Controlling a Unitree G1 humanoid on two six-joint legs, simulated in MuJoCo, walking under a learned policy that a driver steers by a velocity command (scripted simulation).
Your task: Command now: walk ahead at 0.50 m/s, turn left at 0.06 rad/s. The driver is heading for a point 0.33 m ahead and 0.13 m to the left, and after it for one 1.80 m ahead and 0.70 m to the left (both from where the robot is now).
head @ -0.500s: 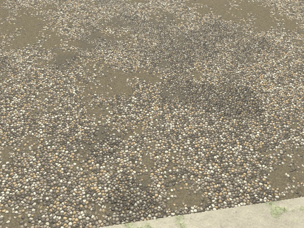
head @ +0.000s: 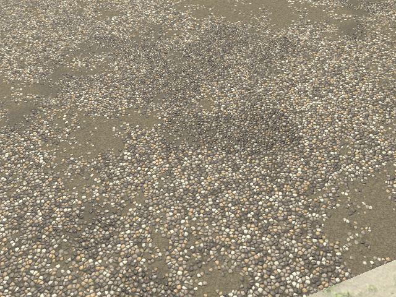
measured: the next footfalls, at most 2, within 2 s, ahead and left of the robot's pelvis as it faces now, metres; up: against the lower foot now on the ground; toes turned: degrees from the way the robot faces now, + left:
left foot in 0.28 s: +0.18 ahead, +0.16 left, +0.00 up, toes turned +14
right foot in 0.58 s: +0.25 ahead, -0.06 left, +0.00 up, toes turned +26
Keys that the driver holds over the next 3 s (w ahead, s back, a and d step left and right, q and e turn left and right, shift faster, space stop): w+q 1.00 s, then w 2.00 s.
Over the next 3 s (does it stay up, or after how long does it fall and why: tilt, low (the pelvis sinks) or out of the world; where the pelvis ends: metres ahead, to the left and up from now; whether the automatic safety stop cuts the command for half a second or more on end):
stays up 0.20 0.00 0.01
